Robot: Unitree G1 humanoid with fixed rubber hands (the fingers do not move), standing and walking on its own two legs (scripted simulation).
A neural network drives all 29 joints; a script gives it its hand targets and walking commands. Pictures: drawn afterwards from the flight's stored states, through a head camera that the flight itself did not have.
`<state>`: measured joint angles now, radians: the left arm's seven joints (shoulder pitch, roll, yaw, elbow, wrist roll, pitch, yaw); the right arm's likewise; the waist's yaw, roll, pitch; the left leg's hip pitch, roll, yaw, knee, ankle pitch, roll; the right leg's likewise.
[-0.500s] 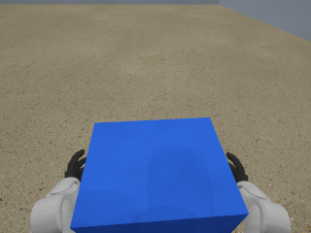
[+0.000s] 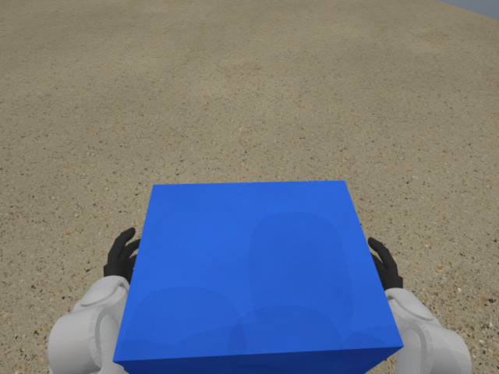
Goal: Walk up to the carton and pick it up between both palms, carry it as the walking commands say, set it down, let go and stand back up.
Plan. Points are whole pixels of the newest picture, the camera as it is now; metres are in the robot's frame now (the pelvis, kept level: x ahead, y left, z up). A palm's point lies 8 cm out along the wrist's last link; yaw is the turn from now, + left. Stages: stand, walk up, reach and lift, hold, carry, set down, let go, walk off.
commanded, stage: carry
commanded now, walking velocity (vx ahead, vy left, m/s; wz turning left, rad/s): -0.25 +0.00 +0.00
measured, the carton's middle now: (251, 299) +0.24 +0.01 +0.02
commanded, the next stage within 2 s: none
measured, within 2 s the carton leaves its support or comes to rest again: neither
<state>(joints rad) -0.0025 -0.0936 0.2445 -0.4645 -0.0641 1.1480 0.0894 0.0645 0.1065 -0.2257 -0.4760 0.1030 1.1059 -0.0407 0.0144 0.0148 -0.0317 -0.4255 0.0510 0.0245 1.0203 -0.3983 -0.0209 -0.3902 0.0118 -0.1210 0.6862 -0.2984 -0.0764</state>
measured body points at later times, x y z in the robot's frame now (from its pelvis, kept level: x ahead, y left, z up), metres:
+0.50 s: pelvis -0.13 +0.01 +0.00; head -0.11 +0.01 +0.45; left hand +0.11 +0.20 +0.06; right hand +0.11 -0.17 +0.05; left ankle -0.08 +0.13 -0.71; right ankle -0.13 -0.08 -0.72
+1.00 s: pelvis -0.24 +0.01 -0.01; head -0.26 +0.01 +0.44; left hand -0.01 +0.20 +0.07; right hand -0.01 -0.17 +0.07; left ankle -0.17 +0.13 -0.71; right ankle -0.18 -0.07 -0.72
